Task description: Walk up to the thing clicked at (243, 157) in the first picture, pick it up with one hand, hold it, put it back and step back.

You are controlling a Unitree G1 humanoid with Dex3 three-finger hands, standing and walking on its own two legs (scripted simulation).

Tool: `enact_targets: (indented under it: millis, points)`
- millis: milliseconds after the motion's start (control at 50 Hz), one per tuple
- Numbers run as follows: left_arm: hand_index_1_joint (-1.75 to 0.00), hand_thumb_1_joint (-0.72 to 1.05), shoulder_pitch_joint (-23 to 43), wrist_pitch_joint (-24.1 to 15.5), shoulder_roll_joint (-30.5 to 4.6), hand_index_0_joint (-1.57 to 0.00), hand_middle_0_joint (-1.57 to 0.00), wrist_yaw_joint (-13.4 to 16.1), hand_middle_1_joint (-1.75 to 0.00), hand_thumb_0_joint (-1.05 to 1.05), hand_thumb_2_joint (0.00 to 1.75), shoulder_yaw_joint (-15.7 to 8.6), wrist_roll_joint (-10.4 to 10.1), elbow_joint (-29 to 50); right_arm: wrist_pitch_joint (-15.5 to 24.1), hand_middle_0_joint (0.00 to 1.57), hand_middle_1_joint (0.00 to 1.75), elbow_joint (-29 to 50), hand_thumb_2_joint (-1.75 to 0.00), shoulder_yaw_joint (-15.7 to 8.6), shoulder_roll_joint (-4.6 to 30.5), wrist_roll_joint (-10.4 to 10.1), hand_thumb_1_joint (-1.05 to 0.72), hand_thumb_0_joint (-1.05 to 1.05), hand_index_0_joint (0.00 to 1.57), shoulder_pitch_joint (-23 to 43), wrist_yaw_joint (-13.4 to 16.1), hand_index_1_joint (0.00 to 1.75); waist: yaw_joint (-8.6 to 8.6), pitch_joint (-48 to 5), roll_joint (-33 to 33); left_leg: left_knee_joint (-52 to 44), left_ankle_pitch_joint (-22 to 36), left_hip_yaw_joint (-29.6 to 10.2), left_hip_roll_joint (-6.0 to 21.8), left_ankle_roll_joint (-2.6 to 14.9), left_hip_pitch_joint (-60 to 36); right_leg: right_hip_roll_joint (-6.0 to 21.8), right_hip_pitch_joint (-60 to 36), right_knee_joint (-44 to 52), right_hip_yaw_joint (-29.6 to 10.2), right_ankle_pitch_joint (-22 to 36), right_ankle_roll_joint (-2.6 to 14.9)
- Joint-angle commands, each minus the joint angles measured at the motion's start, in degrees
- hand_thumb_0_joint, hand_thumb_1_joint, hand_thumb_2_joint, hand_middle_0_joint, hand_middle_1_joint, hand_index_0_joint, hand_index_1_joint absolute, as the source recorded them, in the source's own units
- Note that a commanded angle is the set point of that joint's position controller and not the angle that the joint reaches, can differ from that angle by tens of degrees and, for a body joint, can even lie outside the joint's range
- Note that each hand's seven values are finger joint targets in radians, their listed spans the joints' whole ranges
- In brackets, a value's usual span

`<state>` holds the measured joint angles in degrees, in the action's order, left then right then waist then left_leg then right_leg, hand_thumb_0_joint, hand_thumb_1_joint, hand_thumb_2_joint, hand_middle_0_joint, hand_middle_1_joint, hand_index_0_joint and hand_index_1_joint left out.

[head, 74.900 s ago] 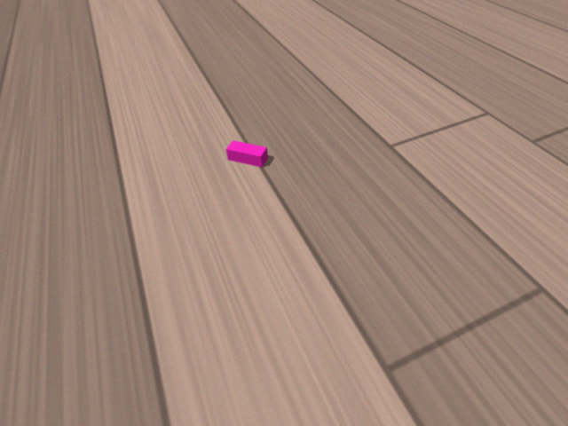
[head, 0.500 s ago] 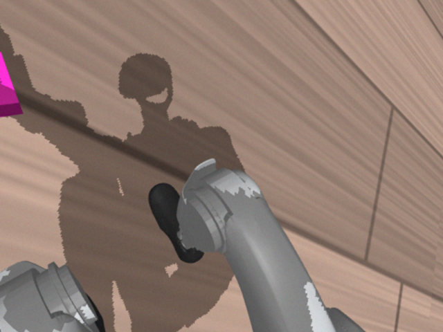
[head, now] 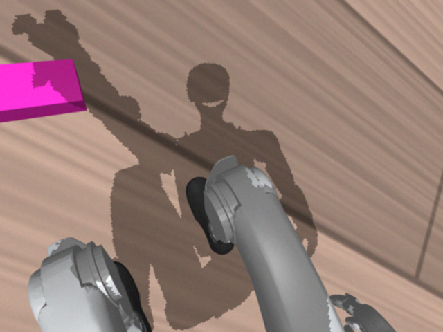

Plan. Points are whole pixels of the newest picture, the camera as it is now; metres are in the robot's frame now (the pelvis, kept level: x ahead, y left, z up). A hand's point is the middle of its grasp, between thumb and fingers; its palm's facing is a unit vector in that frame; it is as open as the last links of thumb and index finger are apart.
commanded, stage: withdraw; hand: left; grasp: from above
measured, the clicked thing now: (21, 92) +0.60 +0.14 -0.33
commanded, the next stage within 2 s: home in 0.28 s
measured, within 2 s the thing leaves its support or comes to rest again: neither
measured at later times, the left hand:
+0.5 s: hand out of the picture +0.64 +0.18 -0.12, palm faces -0.29 -0.06 -0.95, open 13.4 cm
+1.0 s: hand out of the picture +0.42 +0.21 +0.02, palm faces -0.28 -0.63 -0.72, open 8.1 cm
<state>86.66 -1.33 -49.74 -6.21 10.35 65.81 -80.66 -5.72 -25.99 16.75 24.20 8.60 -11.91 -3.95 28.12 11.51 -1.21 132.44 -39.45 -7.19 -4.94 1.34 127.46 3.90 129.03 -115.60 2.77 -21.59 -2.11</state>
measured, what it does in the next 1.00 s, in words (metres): rises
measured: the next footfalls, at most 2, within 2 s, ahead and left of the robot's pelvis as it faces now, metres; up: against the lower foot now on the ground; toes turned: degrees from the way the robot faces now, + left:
none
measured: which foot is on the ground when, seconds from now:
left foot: down 0.00-1.00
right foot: down 0.00-1.00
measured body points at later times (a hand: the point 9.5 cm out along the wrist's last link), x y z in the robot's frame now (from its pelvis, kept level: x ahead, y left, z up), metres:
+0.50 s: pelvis +0.02 +0.00 -0.01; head +0.30 +0.05 +0.34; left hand +0.65 +0.18 -0.06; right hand +0.04 -0.26 -0.10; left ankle +0.07 +0.10 -0.33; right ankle +0.19 -0.15 -0.33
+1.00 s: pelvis +0.02 -0.01 +0.13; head +0.20 +0.04 +0.54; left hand +0.43 +0.24 +0.06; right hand +0.19 -0.27 +0.01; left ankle +0.07 +0.10 -0.33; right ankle +0.18 -0.15 -0.33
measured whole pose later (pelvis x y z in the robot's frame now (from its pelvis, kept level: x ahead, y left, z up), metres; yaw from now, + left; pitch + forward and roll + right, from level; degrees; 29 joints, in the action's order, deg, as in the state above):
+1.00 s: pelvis +0.02 -0.01 +0.13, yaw +7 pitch +34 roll -4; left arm 35.3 8.6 -21.8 5.6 6.8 30.5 -41.8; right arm -4.6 -35.1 -0.9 17.2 -0.3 -6.1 0.0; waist 6.2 -10.4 -1.9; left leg 107.4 -38.1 -3.4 -5.4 0.5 102.9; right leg 5.0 107.4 -98.0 -0.6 -24.7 -1.9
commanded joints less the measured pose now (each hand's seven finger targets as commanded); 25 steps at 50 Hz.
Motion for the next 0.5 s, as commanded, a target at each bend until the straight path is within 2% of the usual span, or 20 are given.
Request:
enact_targets:
  millis: [0,40,100,120,160,180,220,240,280,340,360,380,420,440,460,480]
  points:
    - [-0.95,-0.43,24.36,-8.37,-7.86,-0.14,-0.13,4.2,-0.97,0.0,0.93,-0.69,0.63,14.37,-2.14,0.2,0.3,-1.57,-0.9,-3.3,15.88,0.17,-0.91,0.0,0.2,-14.68,4.33,0.3,6.34,-48.57,-18.88,-14.01,8.3,3.3,0.87,-1.37,-18.14,-1.67,-35.7,7.07,6.33,-1.53,5.05]
    - [-0.95,-0.44,25.11,-10.44,-6.72,-0.13,-0.11,8.36,-0.97,0.0,0.94,0.55,1.93,13.76,-1.96,0.2,0.3,-1.68,-0.9,-2.34,15.51,0.12,-0.91,0.0,0.2,-12.66,4.95,0.3,6.73,-49.52,-23.67,-16.24,6.58,1.28,1.37,-1.88,-23.7,-1.44,-30.44,5.74,7.34,-4.26,4.44]
    - [-0.96,-0.47,24.35,-9.93,-4.06,-0.11,-0.1,17.73,-0.97,0.0,0.95,1.69,2.04,10.87,-1.08,0.2,0.3,-3.13,-0.9,-1.89,14.75,-0.67,-0.91,0.0,0.2,-9.6,5.02,0.3,6.19,-48.2,-30.75,-19.92,2.81,-0.81,1.87,-2.55,-28.37,-1.28,-23.17,2.92,8.24,-5.25,3.98]
    - [-0.97,-0.49,24.5,-9.34,-2.81,-0.1,-0.09,20.79,-0.98,0.0,0.96,2.04,2.16,9.84,-0.33,0.2,0.3,-3.78,-0.9,-2.17,13.69,-0.29,-0.91,0.0,0.2,-9.2,4.71,0.3,6.71,-47.74,-32.06,-20.29,1.94,-0.66,2.04,-2.48,-29.34,-1.56,-22.78,2.11,8.4,-5.24,3.78]
    - [-0.96,-0.49,25.39,-7.15,-1.42,-0.1,-0.08,26.06,-0.98,0.0,0.96,1.85,2.67,8.28,0.72,0.2,0.3,-5.9,-0.9,-3.12,13.25,-0.41,-0.91,0.0,0.2,-8.63,4.29,0.3,6.54,-48.67,-34.74,-21.04,1.94,-0.86,2.09,-2.65,-30.63,-1.43,-20.8,0.94,8.2,-3.39,3.58]
    - [-0.97,-0.5,25.17,-5.83,0.25,-0.09,-0.08,27.99,-0.98,0.0,0.97,2.34,2.6,7.59,1.28,0.2,0.3,-6.64,-0.9,-3.74,13.37,-0.62,-0.91,0.0,0.2,-8.49,4.3,0.3,6.83,-49.52,-34.24,-20.57,1.77,-0.58,1.88,-2.53,-30.16,-1.52,-19.99,0.67,8.29,-3.1,3.72]
    - [-0.96,-0.49,24.26,-2.64,2.53,-0.11,-0.1,31.01,-0.97,0.0,0.96,2.04,2.39,6.5,2.82,0.2,0.3,-8.3,-0.9,-4.93,13.39,-0.65,-0.92,0.0,0.2,-8.76,3.98,0.3,6.82,-50.85,-33.61,-19.57,5.46,-0.23,1.84,-2.78,-30.37,-1.3,-18.33,-0.03,7.73,-0.4,3.81]
    - [-0.94,-0.46,25.03,-1.23,2.32,-0.14,-0.13,31.9,-0.95,0.0,0.94,2.02,2.17,7.99,3.28,0.2,0.3,-9.24,-0.9,-5.15,13.05,-0.63,-0.92,0.0,0.2,-8.86,3.77,0.3,6.55,-52.6,-34.31,-19.04,7.22,0.88,1.45,-2.63,-29.85,-1.57,-19.46,0.25,7.35,0.53,3.96]
    - [-0.91,-0.44,24.86,1.58,1.68,-0.16,-0.16,32.51,-0.91,0.0,0.92,1.01,1.02,8.44,3.73,0.2,0.3,-10.52,-0.9,-6.28,12.68,-1.48,-0.92,0.0,0.2,-9.57,3.44,0.3,5.24,-55.12,-32.31,-18.22,8.95,2.43,0.93,-2.05,-26.97,-1.63,-22.01,0.66,6.14,2.08,3.75]
    - [-0.91,-0.42,21.8,5.06,1.61,-0.17,-0.16,30.53,-0.92,0.0,0.91,0.09,-0.58,5.05,3.73,0.2,0.3,-11.72,-0.9,-7.41,11.91,-2.08,-0.92,0.0,0.2,-10.98,3.03,0.3,5.11,-54.19,-26.2,-16.98,11.01,3.93,0.64,-1.2,-22.89,-1.87,-25.82,1.47,5.0,3.56,3.53]
    - [-0.83,-0.34,21.99,5.69,1.63,-0.21,-0.23,29.29,-0.84,0.0,0.87,0.13,-0.71,5.07,3.68,0.2,0.3,-12.18,-0.9,-7.64,11.47,-2.2,-0.88,0.0,0.2,-11.19,2.94,0.3,4.97,-53.94,-24.8,-17.0,11.01,4.07,0.68,-0.97,-21.48,-2.06,-26.49,1.55,4.81,3.39,3.66]
    - [-0.89,-0.36,21.81,6.33,1.13,-0.2,-0.19,27.75,-0.9,0.0,0.88,-0.17,-0.68,4.19,3.5,0.2,0.3,-12.31,-0.9,-8.0,11.31,-2.41,-0.91,0.0,0.2,-11.82,2.74,0.3,4.87,-53.5,-23.6,-16.94,11.59,4.05,0.73,-0.83,-20.02,-2.07,-26.87,1.39,4.59,3.57,3.72]
    - [-0.73,-0.2,22.53,6.9,0.29,-0.21,-0.23,24.09,-0.74,0.0,0.86,-0.54,-0.72,3.56,3.03,0.2,0.3,-12.12,-0.9,-8.62,10.83,-2.37,-0.88,0.0,0.2,-12.5,2.31,0.3,4.33,-53.94,-22.47,-16.93,12.18,4.15,0.81,-0.73,-19.82,-2.27,-27.56,1.51,4.14,3.06,4.06]
    - [-0.65,-0.23,23.47,6.66,-0.12,-0.21,-0.23,22.25,-0.66,0.0,0.85,-1.16,-0.53,2.6,2.64,0.2,0.3,-12.1,-0.9,-9.06,10.7,-2.11,-0.88,0.0,0.2,-13.43,2.01,0.3,4.24,-53.73,-21.21,-16.46,12.4,4.46,0.88,-0.54,-17.96,-2.16,-29.0,1.91,3.8,3.39,4.1]
    - [-0.61,-0.21,21.38,6.48,-0.33,-0.2,-0.22,19.81,-0.59,0.0,0.82,-1.47,-0.46,0.93,2.19,0.2,0.3,-10.78,-0.9,-9.11,10.72,-1.94,-0.89,0.0,0.2,-13.88,1.59,0.3,4.39,-52.11,-18.02,-16.01,11.6,5.14,0.57,-0.02,-14.96,-2.32,-31.92,2.64,3.5,2.99,4.26]
    - [-0.6,-0.24,18.2,6.49,-1.34,-0.2,-0.22,17.57,-0.58,0.0,0.81,-2.71,-0.59,-1.72,1.56,0.2,0.3,-9.79,-0.9,-8.78,11.28,-2.03,-0.89,0.0,0.2,-14.44,1.44,0.3,3.72,-50.47,-14.7,-15.36,10.28,5.86,0.33,0.39,-10.68,-2.11,-34.78,3.51,3.11,2.88,4.5]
